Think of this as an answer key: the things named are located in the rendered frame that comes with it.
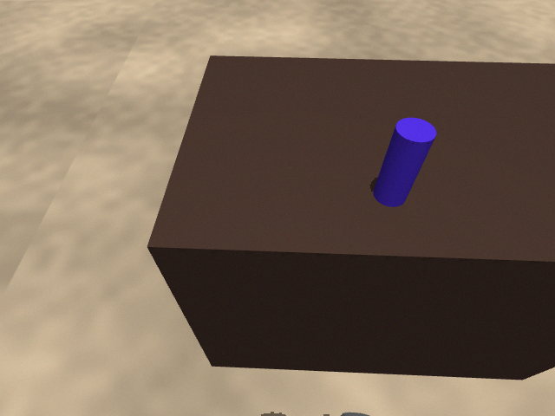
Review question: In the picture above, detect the can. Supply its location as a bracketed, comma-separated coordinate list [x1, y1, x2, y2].
[373, 118, 436, 207]

